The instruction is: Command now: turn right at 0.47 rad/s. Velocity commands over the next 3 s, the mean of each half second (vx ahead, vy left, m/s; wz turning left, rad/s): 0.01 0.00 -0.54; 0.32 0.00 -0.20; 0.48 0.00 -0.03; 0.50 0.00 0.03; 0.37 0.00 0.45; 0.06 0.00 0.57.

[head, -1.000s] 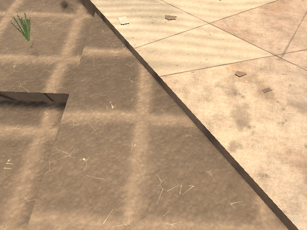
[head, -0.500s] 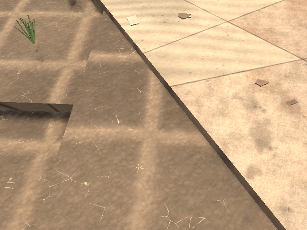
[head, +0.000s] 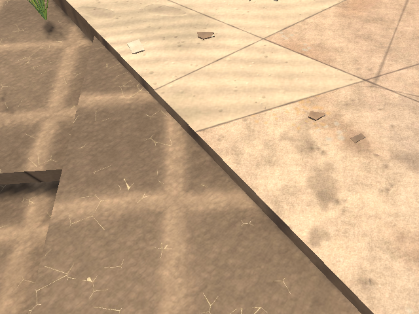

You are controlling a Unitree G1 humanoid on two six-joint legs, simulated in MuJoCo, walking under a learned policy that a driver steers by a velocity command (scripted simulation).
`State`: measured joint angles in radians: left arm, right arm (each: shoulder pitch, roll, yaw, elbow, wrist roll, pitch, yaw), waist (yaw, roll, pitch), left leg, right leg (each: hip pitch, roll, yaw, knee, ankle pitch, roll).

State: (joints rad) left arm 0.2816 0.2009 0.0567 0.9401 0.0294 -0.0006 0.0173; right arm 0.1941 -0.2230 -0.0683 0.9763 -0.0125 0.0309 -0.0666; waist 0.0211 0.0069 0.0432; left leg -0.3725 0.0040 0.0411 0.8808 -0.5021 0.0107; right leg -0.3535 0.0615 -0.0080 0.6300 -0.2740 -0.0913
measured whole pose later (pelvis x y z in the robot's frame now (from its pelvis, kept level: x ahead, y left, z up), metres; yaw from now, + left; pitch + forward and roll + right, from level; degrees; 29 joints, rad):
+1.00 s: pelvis +0.07 -0.04 +0.02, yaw -22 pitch +1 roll +0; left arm 0.32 0.21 0.04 0.94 0.02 -0.07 -0.01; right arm 0.30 -0.26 -0.07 0.91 -0.04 -0.04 0.04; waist -0.01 0.05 0.01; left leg -0.50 0.07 0.04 0.99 -0.27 0.06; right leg -0.05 0.06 -0.02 0.26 -0.23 -0.07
